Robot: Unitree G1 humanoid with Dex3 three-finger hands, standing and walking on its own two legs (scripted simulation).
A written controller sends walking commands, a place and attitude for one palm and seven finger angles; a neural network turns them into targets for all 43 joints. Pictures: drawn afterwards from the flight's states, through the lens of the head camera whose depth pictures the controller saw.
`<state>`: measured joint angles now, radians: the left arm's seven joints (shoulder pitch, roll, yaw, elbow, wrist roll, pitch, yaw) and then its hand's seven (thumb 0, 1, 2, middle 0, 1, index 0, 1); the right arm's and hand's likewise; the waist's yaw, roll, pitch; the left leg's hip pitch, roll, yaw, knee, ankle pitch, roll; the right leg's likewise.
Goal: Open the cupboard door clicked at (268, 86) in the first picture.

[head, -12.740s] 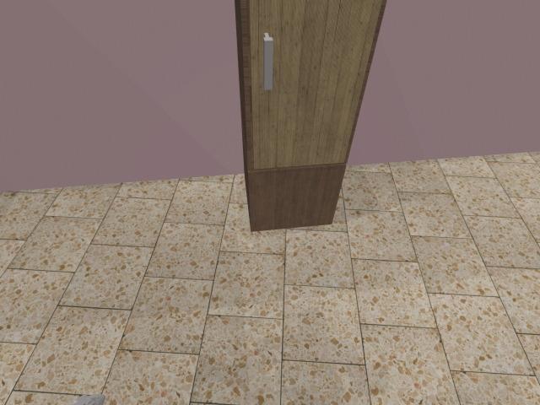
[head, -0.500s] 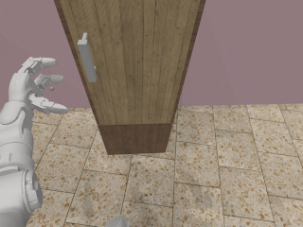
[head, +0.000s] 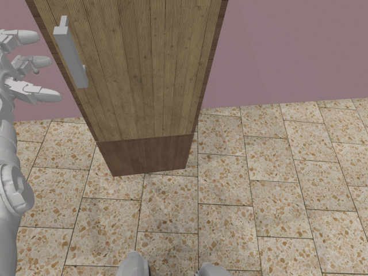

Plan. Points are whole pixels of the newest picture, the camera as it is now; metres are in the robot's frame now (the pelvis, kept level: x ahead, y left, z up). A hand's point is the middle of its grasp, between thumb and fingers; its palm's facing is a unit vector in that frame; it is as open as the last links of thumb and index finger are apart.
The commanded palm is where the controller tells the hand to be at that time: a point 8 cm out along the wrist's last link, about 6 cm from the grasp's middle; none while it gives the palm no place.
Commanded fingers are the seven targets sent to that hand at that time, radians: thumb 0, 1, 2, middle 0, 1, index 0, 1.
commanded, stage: move the hooked fingers beside the handle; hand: left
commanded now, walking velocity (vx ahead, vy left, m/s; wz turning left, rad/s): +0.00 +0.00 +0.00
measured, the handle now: (74, 54) +0.57 +0.20 +0.12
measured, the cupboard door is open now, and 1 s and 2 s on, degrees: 0 0 0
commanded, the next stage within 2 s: slide the fingers in behind the handle in 0.90 s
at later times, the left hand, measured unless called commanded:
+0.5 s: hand (33, 64) +0.53 +0.27 +0.12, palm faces +0.08 -1.00 +0.00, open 14.0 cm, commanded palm +0.51 +0.30 +0.12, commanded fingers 0.00 -0.50 0.30 -0.30 -1.20 -0.30 -1.20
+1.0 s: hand (36, 69) +0.51 +0.26 +0.12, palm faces +0.09 -1.00 +0.00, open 14.0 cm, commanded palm +0.51 +0.30 +0.12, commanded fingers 0.00 -0.50 0.30 -0.30 -1.20 -0.30 -1.20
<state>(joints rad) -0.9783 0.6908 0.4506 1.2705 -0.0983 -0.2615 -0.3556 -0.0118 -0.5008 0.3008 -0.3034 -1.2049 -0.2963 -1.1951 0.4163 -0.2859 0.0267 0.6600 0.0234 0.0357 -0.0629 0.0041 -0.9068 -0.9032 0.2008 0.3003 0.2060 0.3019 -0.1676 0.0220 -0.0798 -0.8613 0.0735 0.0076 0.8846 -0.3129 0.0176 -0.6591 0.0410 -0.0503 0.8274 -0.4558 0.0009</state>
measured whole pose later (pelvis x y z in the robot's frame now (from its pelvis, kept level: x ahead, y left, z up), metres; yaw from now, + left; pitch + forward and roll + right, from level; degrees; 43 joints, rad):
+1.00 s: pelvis +0.00 +0.00 -0.01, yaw +0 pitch +18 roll -5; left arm -1.01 0.71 0.45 1.29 -0.08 -0.27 -0.33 -0.01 -0.50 0.30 -0.30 -1.20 -0.30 -1.20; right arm 0.40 -0.28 0.04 0.62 0.02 0.07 -0.04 0.00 -0.91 -0.90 0.20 0.30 0.21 0.30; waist -0.18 0.03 -0.09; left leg -0.92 0.08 -0.01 0.94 -0.34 0.02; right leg -0.70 0.05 -0.06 0.86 -0.47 0.01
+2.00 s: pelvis +0.01 +0.00 -0.01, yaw +3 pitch +18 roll -5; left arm -1.03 0.51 0.25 1.20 -0.13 -0.27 -0.10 -0.01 -0.50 0.30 -0.17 -1.17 -0.13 -1.15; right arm 0.39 -0.26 0.00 0.71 -0.01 0.01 0.01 0.00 -0.91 -0.90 0.20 0.30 0.20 0.30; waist -0.12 0.04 -0.10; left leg -0.92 0.05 -0.05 0.95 -0.34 0.01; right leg -0.68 0.03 -0.11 0.87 -0.50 -0.01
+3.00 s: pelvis +0.00 +0.00 -0.01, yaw +3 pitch +18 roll -5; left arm -1.07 0.49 0.21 1.22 -0.13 -0.28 -0.06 -0.01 -0.50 0.30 -0.13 -1.14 -0.07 -1.12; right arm 0.41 -0.25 0.00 0.73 -0.02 -0.04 0.02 0.00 -0.91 -0.90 0.20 0.30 0.20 0.30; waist -0.12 0.04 -0.09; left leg -0.95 0.03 -0.06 0.96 -0.33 0.02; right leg -0.71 0.02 -0.11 0.89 -0.50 0.00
